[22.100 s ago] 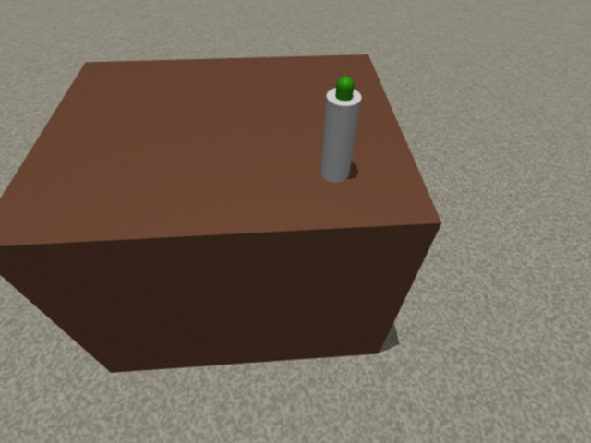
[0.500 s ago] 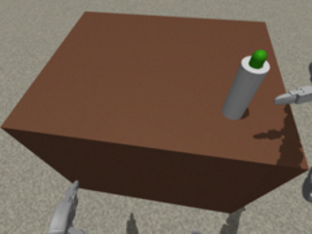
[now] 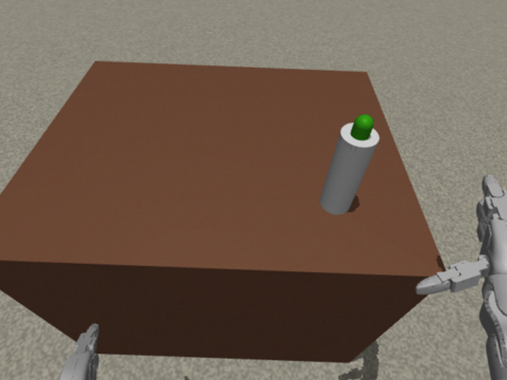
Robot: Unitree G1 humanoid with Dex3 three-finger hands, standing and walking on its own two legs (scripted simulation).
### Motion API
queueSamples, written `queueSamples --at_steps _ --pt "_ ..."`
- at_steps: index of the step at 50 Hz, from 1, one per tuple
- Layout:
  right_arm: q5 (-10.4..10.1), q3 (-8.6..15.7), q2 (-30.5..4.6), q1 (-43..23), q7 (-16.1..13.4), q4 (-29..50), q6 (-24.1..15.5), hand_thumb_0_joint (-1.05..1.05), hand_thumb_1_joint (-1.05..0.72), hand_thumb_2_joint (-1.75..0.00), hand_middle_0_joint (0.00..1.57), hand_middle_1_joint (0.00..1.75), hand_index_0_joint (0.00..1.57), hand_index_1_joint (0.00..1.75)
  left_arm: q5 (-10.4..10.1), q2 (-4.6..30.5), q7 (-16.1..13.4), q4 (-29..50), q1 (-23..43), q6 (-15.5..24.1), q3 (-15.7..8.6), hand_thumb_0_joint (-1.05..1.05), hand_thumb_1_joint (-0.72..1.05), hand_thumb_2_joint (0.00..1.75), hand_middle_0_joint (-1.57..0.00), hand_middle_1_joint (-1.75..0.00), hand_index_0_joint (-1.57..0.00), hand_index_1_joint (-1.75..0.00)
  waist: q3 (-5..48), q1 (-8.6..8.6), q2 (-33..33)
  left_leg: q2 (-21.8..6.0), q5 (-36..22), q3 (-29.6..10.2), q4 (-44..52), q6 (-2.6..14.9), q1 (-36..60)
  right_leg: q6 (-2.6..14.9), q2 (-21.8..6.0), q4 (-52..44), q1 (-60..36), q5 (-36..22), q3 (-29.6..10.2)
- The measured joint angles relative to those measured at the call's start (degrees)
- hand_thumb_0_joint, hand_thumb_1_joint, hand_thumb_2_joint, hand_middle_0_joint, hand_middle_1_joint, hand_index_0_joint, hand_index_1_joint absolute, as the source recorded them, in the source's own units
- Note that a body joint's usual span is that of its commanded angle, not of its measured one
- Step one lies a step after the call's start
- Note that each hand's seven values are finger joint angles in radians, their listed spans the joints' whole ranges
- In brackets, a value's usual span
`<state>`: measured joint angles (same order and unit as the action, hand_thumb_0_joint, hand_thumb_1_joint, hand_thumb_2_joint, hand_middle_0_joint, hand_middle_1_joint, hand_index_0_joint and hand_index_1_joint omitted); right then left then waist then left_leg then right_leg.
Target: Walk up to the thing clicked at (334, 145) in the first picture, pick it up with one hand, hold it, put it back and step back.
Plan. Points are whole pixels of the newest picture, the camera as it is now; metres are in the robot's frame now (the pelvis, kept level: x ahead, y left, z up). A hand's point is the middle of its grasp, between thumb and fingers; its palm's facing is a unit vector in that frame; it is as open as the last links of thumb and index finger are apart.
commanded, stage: sink last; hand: right
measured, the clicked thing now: (348, 165) +0.48 -0.18 +0.05
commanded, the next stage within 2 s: home in 0.54 s
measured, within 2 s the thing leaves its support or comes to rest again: neither
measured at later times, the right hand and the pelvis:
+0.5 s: hand (493, 360) +0.14 -0.26 +0.09, palm faces +0.43 +0.81 -0.41, open 17.5 cm; pelvis -0.03 +0.02 +0.00, yaw -3 degrees
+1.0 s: hand (423, 357) +0.16 -0.21 +0.03, palm faces +0.27 +0.91 -0.31, open 17.6 cm; pelvis -0.02 +0.02 +0.01, yaw -2 degrees
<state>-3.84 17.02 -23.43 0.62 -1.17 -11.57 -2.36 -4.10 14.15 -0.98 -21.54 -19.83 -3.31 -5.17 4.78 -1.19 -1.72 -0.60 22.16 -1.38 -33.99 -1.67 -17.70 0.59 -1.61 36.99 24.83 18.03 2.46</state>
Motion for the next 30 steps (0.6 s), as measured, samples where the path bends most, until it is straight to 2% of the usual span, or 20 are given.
queueSamples --at_steps 4,8,16,25,30 --pt "-0.59 -1.13 2.59 10.09 -1.19 11.24 -0.32 -0.01 0.55 -0.05 0.07 0.05 0.07 0.06 0.39 -0.49 -1.49 -1.19 0.11 -0.52 -0.58 -0.01 -0.54 0.06 -0.06 -0.05 -0.05 -0.05 -1.5 -1.25 0.14 -0.21 -0.06 0.65 0.58 0.17 2.46 -0.19 0.3 -0.92 -2.36 -0.49 -0.59" --pt "-0.63 -1.76 4.15 17.66 -2.04 18.72 -1.18 -0.01 0.55 -0.05 0.07 0.05 0.07 0.06 0.94 -1.16 -2.65 -1.74 0.75 0.11 -0.54 -0.01 -0.54 0.07 -0.06 -0.05 -0.05 -0.06 -2.4 -1.95 -0.04 -0.4 -0.16 1.26 0.66 0.43 3.86 -0.42 0.58 -1.71 -3.82 -1.21 -1.16" --pt "-0.72 -1.23 5.7 28.79 -1.42 24.63 -2.91 -0.01 0.56 -0.05 0.06 0.05 0.07 0.06 1.26 -2.12 -3.1 -0.57 -0.59 1.98 -1.08 -0.01 -0.54 0.07 -0.06 -0.05 -0.05 -0.06 -2.77 -2.53 -0.69 -0.81 -0.36 2.14 0.36 0.87 4.99 -0.81 1.1 -3.34 -5.46 -2.85 -1.98" --pt "-0.1 0.63 5.77 26.67 -1.89 21.16 -4.97 -0.01 0.56 -0.05 0.06 0.05 0.06 0.06 2.21 -0.69 -4.48 -5.96 1.35 5.36 -3.55 -0.01 -0.54 0.06 -0.07 -0.05 -0.05 -0.06 -5.1 -2.52 -0.84 -0.81 -1.07 2.76 0.08 1.5 5.44 -1.4 1.19 -5.09 -6.63 -4.88 -2.6" --pt "0.33 2.47 4.16 25.34 -1.96 19.32 -7.63 -0.01 0.56 -0.05 0.06 0.05 0.07 0.06 2.59 -0.59 -4.86 -7.27 1.41 6.48 -2.2 -0.01 -0.54 0.07 -0.06 -0.05 -0.05 -0.06 -5.57 -2.31 -0.19 -0.39 -1.6 2.76 0.93 1.85 6.15 -1.78 0.78 -6.3 -7.58 -5.55 -2.62"
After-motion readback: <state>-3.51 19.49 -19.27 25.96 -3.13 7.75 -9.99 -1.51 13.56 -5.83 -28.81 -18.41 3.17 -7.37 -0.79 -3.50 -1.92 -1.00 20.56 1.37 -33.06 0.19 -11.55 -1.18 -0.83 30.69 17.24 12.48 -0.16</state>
